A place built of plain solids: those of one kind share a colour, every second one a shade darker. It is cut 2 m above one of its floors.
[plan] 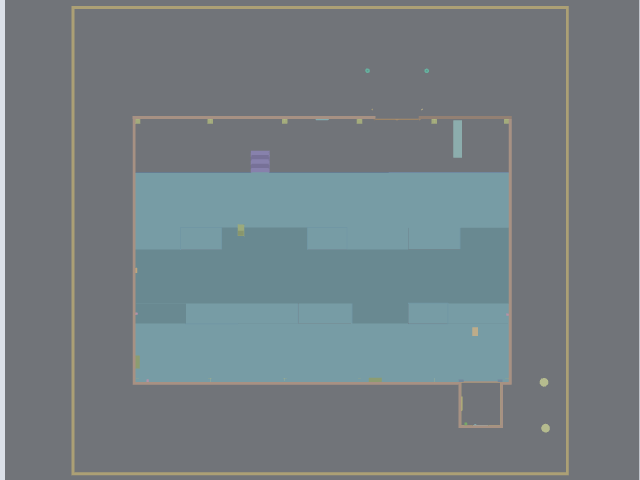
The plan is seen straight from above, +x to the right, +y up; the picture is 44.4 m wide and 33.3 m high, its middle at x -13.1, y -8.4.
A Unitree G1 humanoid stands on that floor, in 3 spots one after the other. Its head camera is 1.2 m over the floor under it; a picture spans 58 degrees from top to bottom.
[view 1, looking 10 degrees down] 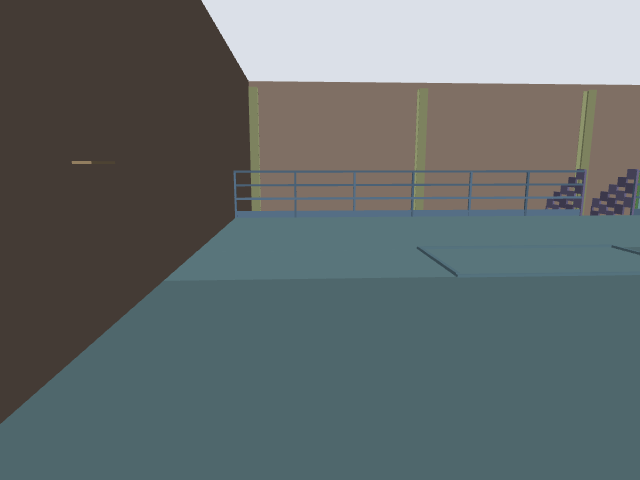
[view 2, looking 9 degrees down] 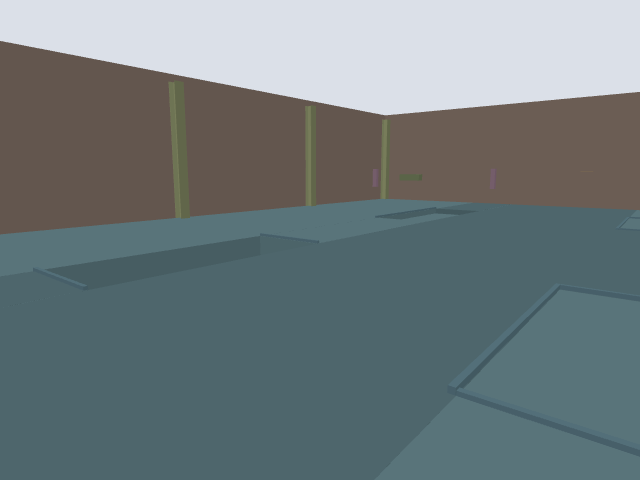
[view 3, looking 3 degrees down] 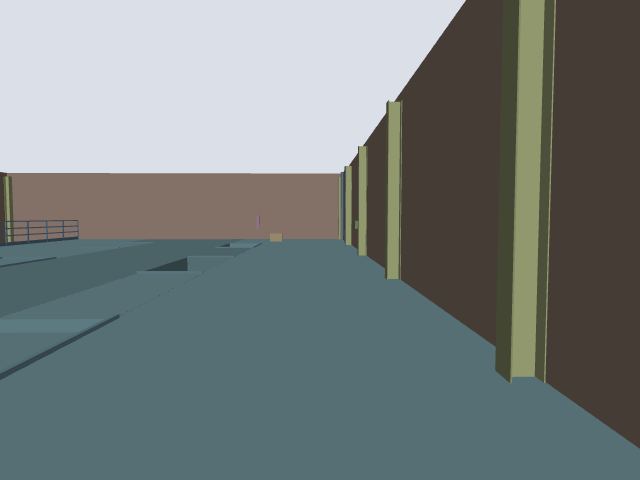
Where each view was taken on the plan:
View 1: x -24.50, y -13.50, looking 87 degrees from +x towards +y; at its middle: raised_floor_bank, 6.92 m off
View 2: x -9.05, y -8.25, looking -141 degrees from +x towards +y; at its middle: raised_floor_bank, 7.67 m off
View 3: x -23.90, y -16.55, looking -1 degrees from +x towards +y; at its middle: raised_floor_bank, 22.93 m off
